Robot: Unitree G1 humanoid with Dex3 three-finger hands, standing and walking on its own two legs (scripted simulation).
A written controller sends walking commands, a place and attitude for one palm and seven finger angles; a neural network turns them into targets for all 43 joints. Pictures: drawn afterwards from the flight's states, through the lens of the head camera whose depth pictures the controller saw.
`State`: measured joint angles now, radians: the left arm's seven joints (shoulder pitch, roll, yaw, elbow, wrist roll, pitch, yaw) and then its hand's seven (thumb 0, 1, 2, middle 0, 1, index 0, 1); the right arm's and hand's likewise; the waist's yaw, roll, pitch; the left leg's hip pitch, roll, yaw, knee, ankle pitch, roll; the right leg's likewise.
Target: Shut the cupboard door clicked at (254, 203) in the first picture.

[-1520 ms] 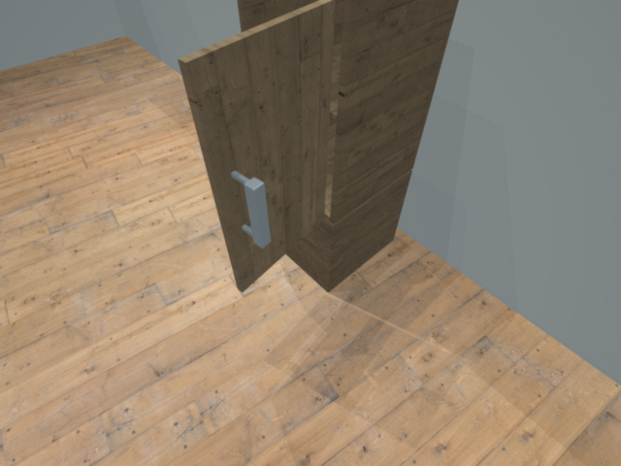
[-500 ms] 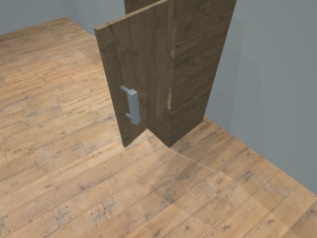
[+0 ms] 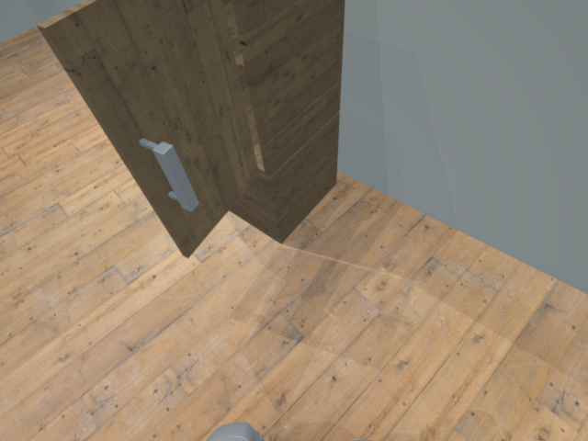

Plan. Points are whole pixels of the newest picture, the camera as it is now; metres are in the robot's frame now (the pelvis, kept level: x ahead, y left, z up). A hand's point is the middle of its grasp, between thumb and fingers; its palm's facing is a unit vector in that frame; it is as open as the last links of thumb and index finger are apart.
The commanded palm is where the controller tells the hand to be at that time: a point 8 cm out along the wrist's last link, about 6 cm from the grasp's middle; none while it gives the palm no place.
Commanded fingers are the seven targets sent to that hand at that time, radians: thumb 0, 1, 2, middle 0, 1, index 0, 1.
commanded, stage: walk around to get in front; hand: left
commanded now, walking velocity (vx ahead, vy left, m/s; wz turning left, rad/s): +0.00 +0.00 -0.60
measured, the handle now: (169, 175) +0.56 +0.30 -0.04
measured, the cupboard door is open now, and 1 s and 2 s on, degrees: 98 98 98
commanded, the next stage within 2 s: none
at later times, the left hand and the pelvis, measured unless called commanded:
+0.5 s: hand out of the picture +0.09 +0.20 -0.15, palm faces -0.17 -0.95 -0.25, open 7.4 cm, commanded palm none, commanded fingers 0.00 0.90 0.90 -0.20 -0.30 -0.20 -0.30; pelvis +0.02 +0.01 +0.02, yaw -16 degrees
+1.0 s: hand (262, 378) +0.22 +0.09 -0.14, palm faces -0.55 -0.79 -0.28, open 7.4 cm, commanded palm none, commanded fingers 0.00 0.90 0.90 -0.20 -0.30 -0.20 -0.30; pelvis +0.01 -0.03 +0.01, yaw -35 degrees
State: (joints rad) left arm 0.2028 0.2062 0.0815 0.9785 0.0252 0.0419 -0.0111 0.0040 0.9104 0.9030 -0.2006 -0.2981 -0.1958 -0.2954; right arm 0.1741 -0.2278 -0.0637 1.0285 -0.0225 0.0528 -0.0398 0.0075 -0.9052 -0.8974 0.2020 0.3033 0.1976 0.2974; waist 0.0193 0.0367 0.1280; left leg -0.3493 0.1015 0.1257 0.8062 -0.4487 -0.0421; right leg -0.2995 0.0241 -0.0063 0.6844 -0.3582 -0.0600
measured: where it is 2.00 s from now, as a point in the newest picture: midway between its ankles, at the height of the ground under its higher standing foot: outside the picture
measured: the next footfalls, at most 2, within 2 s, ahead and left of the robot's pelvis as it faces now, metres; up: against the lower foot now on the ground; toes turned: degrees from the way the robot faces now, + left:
left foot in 0.52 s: +0.08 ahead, +0.14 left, +0.00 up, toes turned -21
right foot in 0.84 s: +0.01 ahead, -0.15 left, +0.00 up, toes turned -32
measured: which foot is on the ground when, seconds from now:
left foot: up 0.00-0.50, down 0.52-0.84, up 0.86-1.00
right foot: down 0.00-0.52, up 0.54-0.82, down 0.84-1.00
